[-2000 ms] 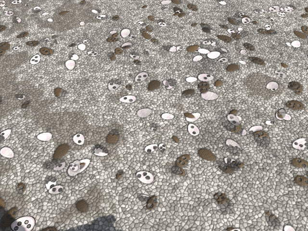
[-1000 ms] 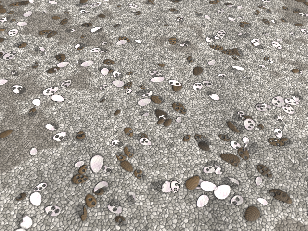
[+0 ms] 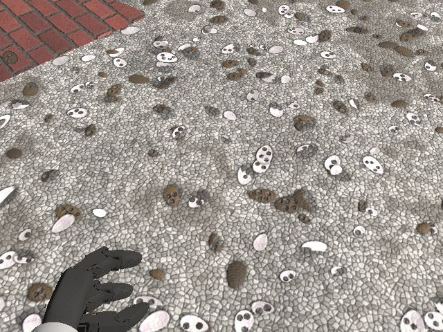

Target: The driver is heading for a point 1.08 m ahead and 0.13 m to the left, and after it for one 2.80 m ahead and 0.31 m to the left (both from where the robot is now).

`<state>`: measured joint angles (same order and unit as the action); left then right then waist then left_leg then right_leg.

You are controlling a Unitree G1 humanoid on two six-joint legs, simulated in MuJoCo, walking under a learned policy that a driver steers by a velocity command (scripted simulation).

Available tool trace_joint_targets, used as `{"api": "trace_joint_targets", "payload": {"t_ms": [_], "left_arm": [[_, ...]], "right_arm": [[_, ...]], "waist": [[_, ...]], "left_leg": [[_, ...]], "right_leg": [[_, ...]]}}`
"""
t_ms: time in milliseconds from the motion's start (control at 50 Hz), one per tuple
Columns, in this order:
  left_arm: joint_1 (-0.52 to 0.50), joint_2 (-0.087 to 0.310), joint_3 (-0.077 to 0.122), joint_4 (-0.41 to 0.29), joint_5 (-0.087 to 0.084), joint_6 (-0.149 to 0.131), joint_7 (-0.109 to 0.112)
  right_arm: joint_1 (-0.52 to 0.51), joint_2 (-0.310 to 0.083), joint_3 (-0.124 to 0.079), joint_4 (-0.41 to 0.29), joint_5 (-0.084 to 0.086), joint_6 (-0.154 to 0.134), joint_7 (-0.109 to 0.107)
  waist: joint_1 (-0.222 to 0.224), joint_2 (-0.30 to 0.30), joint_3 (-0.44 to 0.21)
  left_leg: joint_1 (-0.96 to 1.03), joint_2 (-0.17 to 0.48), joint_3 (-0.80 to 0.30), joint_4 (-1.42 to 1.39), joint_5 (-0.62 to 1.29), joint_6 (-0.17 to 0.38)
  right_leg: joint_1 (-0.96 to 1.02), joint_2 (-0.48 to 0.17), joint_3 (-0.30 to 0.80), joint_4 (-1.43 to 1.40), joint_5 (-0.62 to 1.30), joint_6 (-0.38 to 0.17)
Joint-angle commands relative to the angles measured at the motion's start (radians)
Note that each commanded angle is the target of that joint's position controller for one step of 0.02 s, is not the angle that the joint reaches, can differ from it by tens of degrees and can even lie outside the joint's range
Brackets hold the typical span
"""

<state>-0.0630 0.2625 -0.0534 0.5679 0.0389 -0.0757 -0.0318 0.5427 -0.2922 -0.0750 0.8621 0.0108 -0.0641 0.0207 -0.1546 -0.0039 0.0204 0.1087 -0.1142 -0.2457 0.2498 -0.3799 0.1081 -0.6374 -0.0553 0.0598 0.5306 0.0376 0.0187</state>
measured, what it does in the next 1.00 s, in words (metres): walks ahead: right foot, then left foot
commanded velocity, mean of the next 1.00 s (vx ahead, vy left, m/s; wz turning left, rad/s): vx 1.00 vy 0.00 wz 0.31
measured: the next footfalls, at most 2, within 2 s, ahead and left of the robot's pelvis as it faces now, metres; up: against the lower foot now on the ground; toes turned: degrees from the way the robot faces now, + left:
right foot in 0.04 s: +0.25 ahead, -0.15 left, +0.00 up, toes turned +5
left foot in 0.48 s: +0.61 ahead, +0.15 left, +0.00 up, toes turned +30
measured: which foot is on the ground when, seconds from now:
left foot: down 0.00-0.06, up 0.08-0.46, down 0.48-0.94, up 0.96-1.00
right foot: up 0.00-0.02, down 0.04-0.46, up 0.48-0.92, down 0.94-1.00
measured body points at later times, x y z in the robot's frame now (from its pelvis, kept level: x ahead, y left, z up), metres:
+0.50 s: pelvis +0.47 +0.06 -0.04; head +0.49 +0.07 +0.41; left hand +0.30 +0.28 -0.17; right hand +0.80 -0.04 -0.09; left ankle +0.58 +0.13 -0.73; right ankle +0.24 -0.16 -0.66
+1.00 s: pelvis +0.91 +0.22 -0.03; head +0.94 +0.24 +0.42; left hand +0.94 +0.52 -0.14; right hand +1.05 -0.02 -0.15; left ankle +0.66 +0.23 -0.59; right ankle +1.02 +0.23 -0.73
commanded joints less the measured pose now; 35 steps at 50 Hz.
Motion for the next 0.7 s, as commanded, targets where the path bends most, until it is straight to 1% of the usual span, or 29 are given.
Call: {"api": "trace_joint_targets", "payload": {"t_ms": [20, 40, 60, 80, 100, 120, 140, 180, 200, 220, 240, 260, 280, 340, 380, 420, 440, 460, 480, 500, 520, 540, 560, 580, 600, 620, 640, 660, 700], "left_arm": [[0.185, 0.180, 0.077, 0.000, -0.005, -0.018, 0.031], [0.380, 0.221, 0.100, 0.041, 0.000, -0.022, 0.051], [0.612, 0.293, 0.130, 0.069, 0.026, -0.023, 0.074], [0.512, 0.365, 0.146, 0.064, 0.037, -0.014, 0.065], [0.411, 0.250, 0.139, 0.043, 0.028, -0.003, 0.061], [0.362, 0.165, 0.118, 0.047, 0.021, -0.004, 0.058], [0.362, 0.130, 0.111, 0.073, 0.026, -0.005, 0.053], [0.412, 0.116, 0.107, 0.133, 0.016, -0.019, 0.052], [0.429, 0.093, 0.103, 0.162, -0.001, -0.028, 0.045], [0.431, 0.094, 0.103, 0.175, -0.011, -0.038, 0.038], [0.435, 0.073, 0.099, 0.190, -0.018, -0.043, 0.032], [0.412, 0.090, 0.102, 0.193, -0.019, -0.049, 0.031], [0.377, 0.095, 0.104, 0.192, -0.017, -0.054, 0.032], [0.373, 0.130, 0.111, 0.215, -0.016, -0.059, 0.036], [0.435, 0.176, 0.120, 0.232, -0.015, -0.056, 0.039], [0.467, 0.237, 0.133, 0.218, -0.015, -0.036, 0.053], [0.451, 0.280, 0.141, 0.212, -0.011, -0.021, 0.059], [0.413, 0.285, 0.143, 0.199, -0.004, -0.005, 0.060], [0.412, 0.253, 0.140, 0.204, 0.007, 0.004, 0.051], [0.486, 0.091, 0.102, 0.160, 0.025, 0.001, 0.034], [0.487, 0.132, 0.095, 0.078, -0.018, -0.015, 0.038], [0.369, 0.185, 0.102, 0.079, -0.026, -0.025, 0.040], [0.369, 0.175, 0.097, 0.095, -0.033, -0.025, 0.039], [0.384, 0.152, 0.089, 0.123, -0.024, -0.015, 0.038], [0.412, 0.135, 0.086, 0.145, -0.016, 0.006, 0.032], [0.450, 0.105, 0.081, 0.161, -0.013, 0.032, 0.021], [0.447, 0.093, 0.083, 0.179, -0.016, 0.048, 0.009], [0.401, 0.079, 0.082, 0.164, -0.021, 0.054, 0.001], [0.268, 0.070, 0.082, 0.133, -0.034, 0.052, -0.004]], "right_arm": [[-0.073, -0.243, -0.058, -0.067, -0.009, -0.012, -0.013], [-0.121, -0.241, -0.058, -0.081, -0.012, -0.019, -0.009], [-0.141, -0.112, -0.024, -0.113, -0.021, -0.032, -0.013], [-0.018, -0.028, 0.009, -0.178, 0.033, -0.025, -0.011], [-0.114, -0.110, 0.003, -0.139, 0.001, -0.002, -0.022], [-0.212, -0.131, -0.004, -0.144, -0.019, 0.007, -0.013], [-0.258, -0.121, -0.003, -0.147, -0.027, 0.015, 0.000], [-0.306, -0.071, 0.007, -0.177, -0.045, 0.042, 0.026], [-0.338, -0.046, 0.015, -0.197, -0.045, 0.055, 0.034], [-0.366, -0.033, 0.021, -0.227, -0.043, 0.065, 0.042], [-0.410, -0.033, 0.025, -0.246, -0.046, 0.071, 0.048], [-0.439, -0.027, 0.033, -0.279, -0.047, 0.071, 0.056], [-0.469, -0.037, 0.036, -0.293, -0.045, 0.071, 0.062], [-0.567, -0.049, 0.049, -0.324, -0.041, 0.068, 0.085], [-0.591, -0.052, 0.052, -0.321, -0.040, 0.063, 0.087], [-0.497, -0.079, 0.042, -0.279, -0.032, 0.060, 0.075], [-0.375, -0.096, 0.034, -0.256, -0.048, 0.052, 0.067], [-0.162, -0.143, 0.008, -0.186, -0.051, 0.045, 0.050], [-0.023, -0.196, -0.025, -0.118, -0.048, 0.048, 0.020], [-0.101, -0.310, -0.050, -0.121, -0.049, 0.061, -0.004], [-0.120, -0.340, -0.058, -0.179, -0.049, 0.070, -0.010], [-0.142, -0.286, -0.053, -0.182, -0.047, 0.067, -0.021], [-0.202, -0.236, -0.038, -0.166, -0.046, 0.056, -0.028], [-0.231, -0.190, -0.024, -0.153, -0.047, 0.037, -0.025], [-0.237, -0.146, -0.008, -0.148, -0.049, 0.010, -0.024], [-0.241, -0.128, 0.001, -0.130, -0.041, -0.008, -0.025], [-0.247, -0.106, 0.006, -0.114, -0.036, -0.025, -0.022], [-0.228, -0.107, 0.006, -0.102, -0.037, -0.041, -0.015], [-0.190, -0.089, 0.009, -0.077, -0.031, -0.058, -0.003]], "waist": [[0.191, 0.042, -0.133], [0.299, 0.037, -0.229], [0.365, -0.111, -0.389], [0.231, -0.448, -0.516], [0.242, -0.223, -0.336], [0.250, -0.106, -0.193], [0.239, -0.024, -0.112], [0.206, -0.069, -0.036], [0.194, -0.069, -0.013], [0.177, -0.098, 0.001], [0.173, -0.080, 0.023], [0.150, -0.106, 0.029], [0.133, -0.096, 0.046], [0.128, -0.031, 0.111], [0.134, -0.029, 0.100], [0.085, -0.073, 0.012], [0.007, -0.103, -0.031], [-0.091, -0.113, -0.126], [-0.123, -0.033, -0.181], [0.040, 0.243, -0.172], [0.041, 0.215, -0.406], [0.019, 0.048, -0.271], [0.083, -0.015, -0.103], [0.128, -0.078, -0.040], [0.163, -0.104, 0.003], [0.200, -0.069, -0.002], [0.212, -0.072, 0.029], [0.198, -0.019, 0.066], [0.158, -0.005, 0.129]], "left_leg": [[-0.221, 0.148, -0.096, 0.283, 0.894, 0.034], [-0.358, 0.109, -0.080, 0.534, 0.791, 0.015], [-0.512, 0.058, -0.003, 0.878, 0.312, 0.027], [-0.782, -0.012, 0.101, 1.138, -0.128, 0.000], [-0.899, 0.089, 0.129, 1.180, -0.010, 0.012], [-0.909, 0.125, 0.152, 1.128, 0.069, 0.006], [-0.884, 0.155, 0.160, 1.092, 0.093, -0.003], [-0.871, 0.196, 0.167, 1.055, 0.082, -0.015], [-0.886, 0.214, 0.173, 1.047, 0.085, -0.015], [-0.911, 0.228, 0.177, 1.032, 0.094, -0.018], [-0.935, 0.231, 0.194, 1.020, 0.124, -0.017], [-0.928, 0.233, 0.203, 0.974, 0.184, -0.019], [-0.912, 0.233, 0.214, 0.923, 0.246, -0.021], [-0.768, 0.188, 0.334, 0.646, 0.395, 0.006], [-0.654, 0.115, 0.425, 0.544, 0.404, 0.045], [-0.547, 0.032, 0.464, 0.549, 0.316, 0.078], [-0.410, 0.021, 0.419, 0.505, 0.261, 0.105], [-0.164, 0.009, 0.355, 0.469, 0.254, 0.140], [0.076, 0.028, 0.269, 0.410, 0.213, 0.154], [0.239, 0.245, -0.030, 0.465, 0.348, 0.199], [0.400, 0.409, -0.465, 0.201, 0.097, 0.318], [0.258, 0.404, -0.467, 0.050, -0.016, 0.266], [0.064, 0.393, -0.359, 0.015, 0.024, 0.226], [-0.104, 0.372, -0.265, 0.004, 0.109, 0.201], [-0.258, 0.347, -0.173, 0.003, 0.285, 0.180], [-0.334, 0.332, -0.100, -0.041, 0.233, 0.166], [-0.376, 0.291, -0.017, -0.086, 0.181, 0.131], [-0.395, 0.284, 0.031, -0.112, 0.247, 0.109], [-0.357, 0.222, 0.189, -0.149, 0.465, 0.043]], "right_leg": [[0.531, 0.094, -0.067, -0.025, -0.135, -0.030], [0.776, 0.013, -0.008, 0.010, -0.216, -0.051], [1.012, -0.244, 0.247, 0.003, -0.596, -0.077], [1.134, -0.471, 0.833, -0.233, -0.845, -0.188], [0.994, -0.401, 0.762, -0.268, -0.933, -0.186], [0.866, -0.348, 0.549, -0.247, -0.740, -0.168], [0.757, -0.310, 0.403, -0.255, -0.512, -0.159], [0.647, -0.264, 0.217, -0.278, -0.305, -0.139], [0.624, -0.244, 0.147, -0.306, -0.256, -0.122], [0.611, -0.262, 0.102, -0.318, -0.171, -0.121], [0.606, -0.239, 0.018, -0.326, -0.039, -0.102], [0.577, -0.237, -0.040, -0.349, -0.001, -0.100], [0.544, -0.214, -0.107, -0.379, 0.009, -0.089], [0.489, -0.144, -0.290, -0.439, 0.154, -0.059], [0.554, -0.141, -0.339, -0.373, 0.548, -0.044], [0.660, -0.167, -0.353, -0.170, 1.026, -0.029], [0.635, -0.209, -0.331, 0.008, 1.066, -0.038], [0.557, -0.225, -0.303, 0.247, 0.997, -0.059], [0.388, -0.139, -0.306, 0.582, 0.496, -0.051], [0.046, 0.020, -0.267, 1.017, -0.600, -0.026], [-0.150, 0.051, -0.059, 1.147, -0.548, -0.032], [-0.204, 0.005, -0.030, 1.107, -0.413, -0.037], [-0.184, -0.037, -0.042, 1.017, -0.346, -0.043], [-0.103, -0.065, -0.025, 0.954, -0.334, -0.046], [0.008, -0.087, 0.001, 0.897, -0.332, -0.047], [0.065, -0.095, 0.021, 0.842, -0.347, -0.036], [0.068, -0.104, 0.037, 0.776, -0.332, -0.035], [0.039, -0.104, 0.035, 0.710, -0.282, -0.036], [-0.034, -0.081, 0.001, 0.545, -0.147, -0.055]]}}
